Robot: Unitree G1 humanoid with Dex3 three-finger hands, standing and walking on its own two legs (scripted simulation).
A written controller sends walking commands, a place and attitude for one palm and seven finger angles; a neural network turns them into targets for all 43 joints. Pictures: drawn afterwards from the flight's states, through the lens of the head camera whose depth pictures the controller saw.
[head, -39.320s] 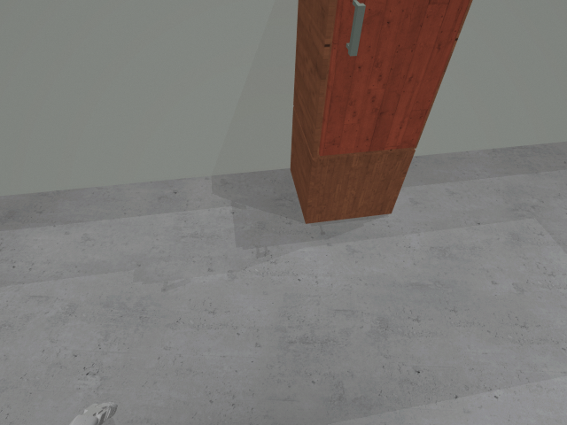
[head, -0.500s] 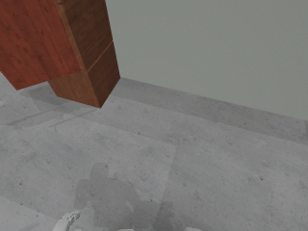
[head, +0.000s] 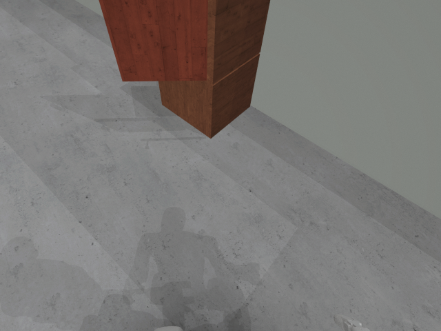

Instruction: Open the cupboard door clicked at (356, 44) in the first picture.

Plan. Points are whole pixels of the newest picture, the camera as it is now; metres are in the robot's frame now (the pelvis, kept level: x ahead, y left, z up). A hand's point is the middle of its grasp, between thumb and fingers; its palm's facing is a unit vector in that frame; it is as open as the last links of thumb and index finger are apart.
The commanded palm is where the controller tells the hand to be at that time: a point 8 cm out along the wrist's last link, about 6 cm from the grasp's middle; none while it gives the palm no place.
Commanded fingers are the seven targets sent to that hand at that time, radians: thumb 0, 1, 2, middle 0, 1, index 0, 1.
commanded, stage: turn to face it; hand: left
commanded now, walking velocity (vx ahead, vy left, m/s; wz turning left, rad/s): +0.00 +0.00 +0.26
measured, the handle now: out of the picture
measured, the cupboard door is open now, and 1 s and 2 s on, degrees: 46 46 46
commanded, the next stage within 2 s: take the last steps up to it in 0.20 s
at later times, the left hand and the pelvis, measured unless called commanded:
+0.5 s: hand out of the picture +0.06 +0.18 -0.14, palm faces +0.14 -0.96 -0.23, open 7.4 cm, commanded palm none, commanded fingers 0.00 0.90 0.90 -0.20 -0.30 -0.20 -0.30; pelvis +0.01 -0.01 +0.01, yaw +7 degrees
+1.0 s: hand out of the picture +0.05 +0.26 -0.17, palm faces +0.27 -0.95 -0.17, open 7.4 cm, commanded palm none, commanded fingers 0.00 0.90 0.90 -0.20 -0.30 -0.20 -0.30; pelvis +0.13 +0.09 +0.00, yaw +11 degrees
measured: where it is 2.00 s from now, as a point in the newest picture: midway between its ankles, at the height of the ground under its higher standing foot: (185, 249)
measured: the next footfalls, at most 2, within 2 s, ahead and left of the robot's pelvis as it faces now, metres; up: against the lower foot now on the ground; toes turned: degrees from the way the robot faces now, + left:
right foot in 0.44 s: +0.03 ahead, -0.13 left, +0.00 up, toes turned +1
left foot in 0.88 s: +0.18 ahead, +0.21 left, +0.00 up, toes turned +19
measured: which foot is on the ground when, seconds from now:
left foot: down 0.00-0.44, up 0.46-0.86, down 0.88-1.00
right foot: up 0.00-0.42, down 0.44-0.88, up 0.90-1.00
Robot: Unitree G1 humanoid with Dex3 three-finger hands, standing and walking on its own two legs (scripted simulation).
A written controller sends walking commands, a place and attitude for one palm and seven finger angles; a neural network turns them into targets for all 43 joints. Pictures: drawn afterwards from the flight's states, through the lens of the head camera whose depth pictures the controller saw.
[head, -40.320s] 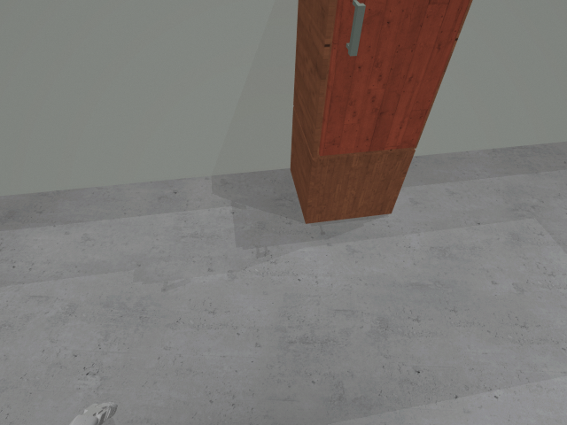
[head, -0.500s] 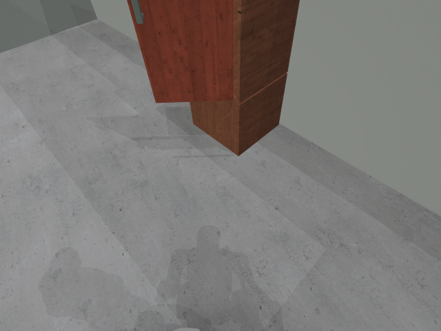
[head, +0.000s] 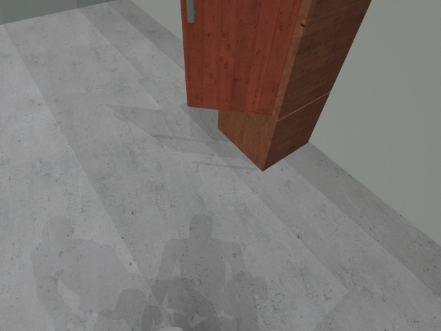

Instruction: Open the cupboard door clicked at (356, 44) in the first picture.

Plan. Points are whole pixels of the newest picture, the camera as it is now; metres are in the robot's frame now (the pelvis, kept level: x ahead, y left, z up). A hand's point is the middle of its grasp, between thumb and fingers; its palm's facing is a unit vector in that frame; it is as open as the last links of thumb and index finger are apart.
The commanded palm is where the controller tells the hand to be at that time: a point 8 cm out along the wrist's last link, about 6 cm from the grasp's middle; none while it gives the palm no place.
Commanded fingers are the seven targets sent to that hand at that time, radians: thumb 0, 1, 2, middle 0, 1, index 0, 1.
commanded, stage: take the last steps up to it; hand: left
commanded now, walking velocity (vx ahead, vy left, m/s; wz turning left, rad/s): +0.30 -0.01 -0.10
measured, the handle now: out of the picture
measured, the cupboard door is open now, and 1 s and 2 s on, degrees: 46 46 46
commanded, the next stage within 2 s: come to a stop and stand still in 0.94 s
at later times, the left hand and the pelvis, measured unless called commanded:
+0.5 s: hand (164, 263) +0.27 +0.15 -0.15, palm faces +0.02 -0.98 -0.21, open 7.2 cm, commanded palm none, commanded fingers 0.00 0.90 0.90 -0.20 -0.30 -0.20 -0.30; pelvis +0.18 -0.03 +0.01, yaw -2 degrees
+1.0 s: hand (152, 215) +0.39 +0.21 -0.17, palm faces +0.01 -0.99 -0.14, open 7.3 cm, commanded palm none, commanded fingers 0.00 0.90 0.90 -0.20 -0.30 -0.20 -0.30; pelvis +0.36 +0.04 +0.02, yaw -3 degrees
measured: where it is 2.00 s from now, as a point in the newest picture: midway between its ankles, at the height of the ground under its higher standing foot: (217, 290)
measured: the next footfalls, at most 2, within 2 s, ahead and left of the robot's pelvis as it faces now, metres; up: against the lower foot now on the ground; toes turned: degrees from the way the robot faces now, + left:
right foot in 0.34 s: +0.21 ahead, -0.13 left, +0.00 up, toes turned -10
left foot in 0.76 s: +0.45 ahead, +0.13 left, +0.00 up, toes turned +2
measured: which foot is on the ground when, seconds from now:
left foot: down 0.00-0.36, up 0.38-0.74, down 0.76-1.00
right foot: up 0.00-0.32, down 0.34-0.76, up 0.78-1.00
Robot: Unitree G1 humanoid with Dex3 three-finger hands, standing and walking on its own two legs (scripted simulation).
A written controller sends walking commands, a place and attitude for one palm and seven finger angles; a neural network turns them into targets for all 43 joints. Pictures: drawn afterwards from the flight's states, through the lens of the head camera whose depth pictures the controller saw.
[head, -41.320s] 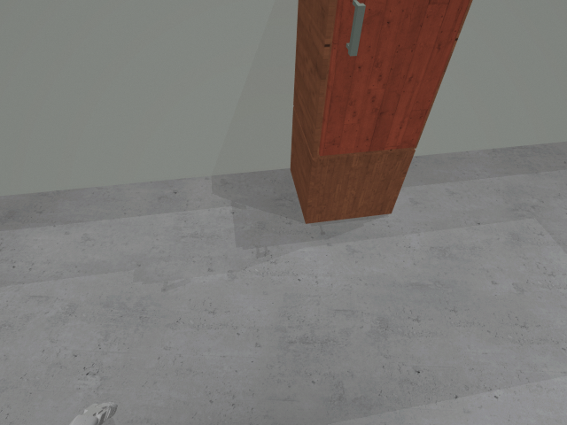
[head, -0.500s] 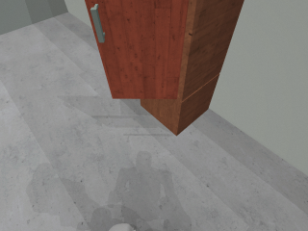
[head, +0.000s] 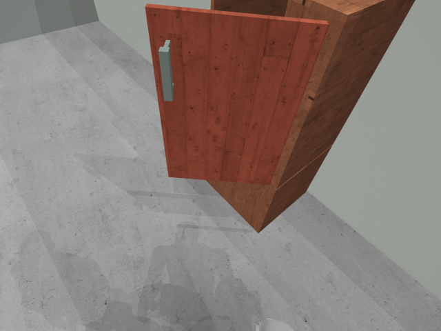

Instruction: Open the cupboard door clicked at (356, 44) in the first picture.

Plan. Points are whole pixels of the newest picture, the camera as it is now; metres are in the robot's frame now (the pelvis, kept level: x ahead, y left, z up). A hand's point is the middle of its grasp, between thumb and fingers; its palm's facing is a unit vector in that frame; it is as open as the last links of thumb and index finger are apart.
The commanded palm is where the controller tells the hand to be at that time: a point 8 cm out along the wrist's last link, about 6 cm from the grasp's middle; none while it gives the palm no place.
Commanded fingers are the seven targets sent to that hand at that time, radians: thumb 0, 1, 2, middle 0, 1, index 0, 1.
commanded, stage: come to a stop and stand still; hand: left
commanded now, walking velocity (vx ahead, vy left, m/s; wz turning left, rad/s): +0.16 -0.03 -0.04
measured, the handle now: (168, 71) +0.64 +0.18 +0.11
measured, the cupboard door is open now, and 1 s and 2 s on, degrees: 46 46 46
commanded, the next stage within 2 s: look again from close up in 1.68 s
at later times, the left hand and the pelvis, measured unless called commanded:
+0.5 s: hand out of the picture +0.14 +0.16 -0.19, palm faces +0.05 -0.99 -0.16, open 7.3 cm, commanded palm none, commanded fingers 0.00 0.90 0.90 -0.20 -0.30 -0.20 -0.30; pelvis +0.05 +0.00 -0.02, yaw +2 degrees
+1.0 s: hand out of the picture +0.03 +0.16 -0.18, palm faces +0.01 -0.98 -0.20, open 7.4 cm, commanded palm none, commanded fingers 0.00 0.90 0.90 -0.20 -0.30 -0.20 -0.30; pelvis +0.02 -0.02 -0.01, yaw +0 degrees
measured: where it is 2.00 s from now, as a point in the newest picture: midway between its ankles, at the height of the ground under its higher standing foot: outside the picture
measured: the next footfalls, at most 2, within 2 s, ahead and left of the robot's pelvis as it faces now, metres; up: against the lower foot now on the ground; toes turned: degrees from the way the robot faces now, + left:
right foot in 0.22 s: +0.13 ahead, -0.15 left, +0.00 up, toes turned -5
right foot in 0.94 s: +0.01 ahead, -0.15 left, +0.00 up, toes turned -2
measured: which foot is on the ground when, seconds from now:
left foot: down 0.00-1.00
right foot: up 0.00-0.20, down 0.22-0.52, up 0.54-0.92, down 0.94-1.00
